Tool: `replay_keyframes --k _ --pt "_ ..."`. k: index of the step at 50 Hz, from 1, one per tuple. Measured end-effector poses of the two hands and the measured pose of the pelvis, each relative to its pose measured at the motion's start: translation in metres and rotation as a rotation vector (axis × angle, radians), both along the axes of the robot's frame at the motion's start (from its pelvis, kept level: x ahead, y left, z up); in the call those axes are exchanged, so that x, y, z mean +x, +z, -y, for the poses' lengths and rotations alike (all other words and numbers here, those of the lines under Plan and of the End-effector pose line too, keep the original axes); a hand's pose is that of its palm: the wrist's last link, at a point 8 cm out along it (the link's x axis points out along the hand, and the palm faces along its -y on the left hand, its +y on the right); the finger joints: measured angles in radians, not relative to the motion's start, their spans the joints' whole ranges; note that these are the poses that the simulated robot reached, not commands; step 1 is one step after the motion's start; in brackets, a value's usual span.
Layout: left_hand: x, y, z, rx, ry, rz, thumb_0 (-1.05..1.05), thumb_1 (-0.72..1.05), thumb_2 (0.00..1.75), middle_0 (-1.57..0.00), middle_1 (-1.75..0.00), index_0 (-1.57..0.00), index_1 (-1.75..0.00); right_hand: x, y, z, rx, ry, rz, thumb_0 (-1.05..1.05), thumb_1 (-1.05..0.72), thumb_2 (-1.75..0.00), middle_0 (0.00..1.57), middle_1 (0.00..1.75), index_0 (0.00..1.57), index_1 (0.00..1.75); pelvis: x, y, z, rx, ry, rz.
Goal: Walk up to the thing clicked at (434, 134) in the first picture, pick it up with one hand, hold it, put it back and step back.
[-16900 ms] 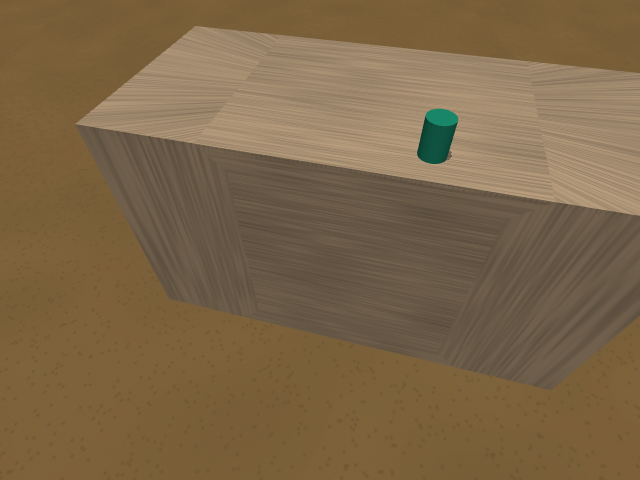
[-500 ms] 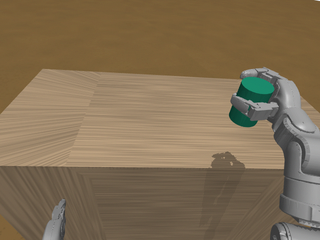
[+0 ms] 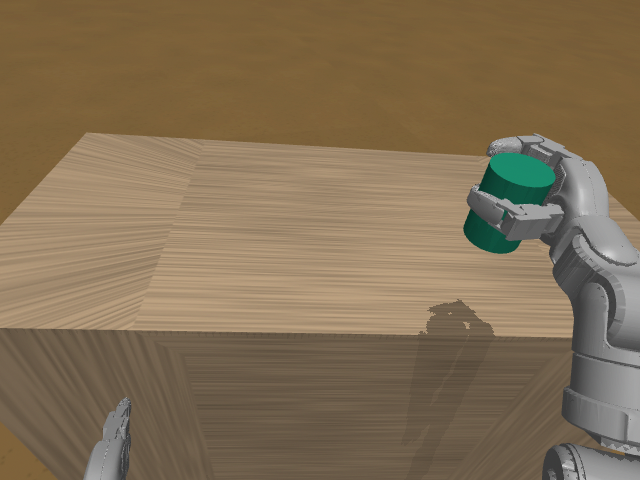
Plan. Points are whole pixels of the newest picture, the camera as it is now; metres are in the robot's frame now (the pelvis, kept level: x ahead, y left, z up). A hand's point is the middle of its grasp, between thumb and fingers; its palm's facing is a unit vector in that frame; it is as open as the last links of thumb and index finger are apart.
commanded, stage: hold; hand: right
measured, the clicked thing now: (505, 204) +0.34 -0.18 +0.25
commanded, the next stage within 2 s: crouch in 1.18 s
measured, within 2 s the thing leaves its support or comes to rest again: neither
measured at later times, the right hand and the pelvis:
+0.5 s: hand (510, 197) +0.33 -0.18 +0.26, palm faces +0.16 +0.99 -0.01, open 9.1 cm; pelvis +0.00 +0.00 +0.00, yaw +0 degrees
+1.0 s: hand (508, 197) +0.33 -0.18 +0.26, palm faces +0.16 +0.99 -0.01, open 9.1 cm; pelvis +0.00 +0.00 +0.00, yaw +0 degrees
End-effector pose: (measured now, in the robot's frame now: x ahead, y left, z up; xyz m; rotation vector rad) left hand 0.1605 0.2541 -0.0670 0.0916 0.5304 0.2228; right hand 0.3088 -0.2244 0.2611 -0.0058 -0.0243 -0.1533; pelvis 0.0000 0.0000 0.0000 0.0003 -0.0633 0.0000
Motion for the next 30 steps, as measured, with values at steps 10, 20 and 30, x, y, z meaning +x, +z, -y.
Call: replay_keyframes --k 10,20,30 --pt "-0.0012 0.0000 0.0001 0.009 -0.009 -0.009 -0.01 -0.53 0.06 -0.05 -0.05 -0.05 -0.05 -0.0038 0.0004 0.0030 -0.009 -0.004 0.014 0.00 0.32 -1.14 0.76 1.12 0.78 1.12 -0.0002 -0.0001 0.0001 0.001 -0.003 0.004" --pt "-0.0029 0.0018 -0.0047 0.016 -0.001 0.003 -0.01 -0.53 0.06 -0.05 -0.05 -0.05 -0.05 -0.0032 -0.0057 0.0021 -0.005 -0.002 -0.002 0.00 0.32 -1.14 0.76 1.12 0.78 1.12 -0.0017 -0.0003 -0.0011 0.001 0.000 0.004" --pt "-0.0064 -0.0038 -0.0064 0.019 -0.004 -0.026 -0.01 -0.54 0.06 -0.05 -0.05 -0.05 -0.05 -0.0047 0.0007 -0.0016 -0.014 -0.003 0.018 0.00 0.32 -1.14 0.76 1.12 0.78 1.13 -0.0026 -0.0003 -0.0038 0.000 -0.003 0.006"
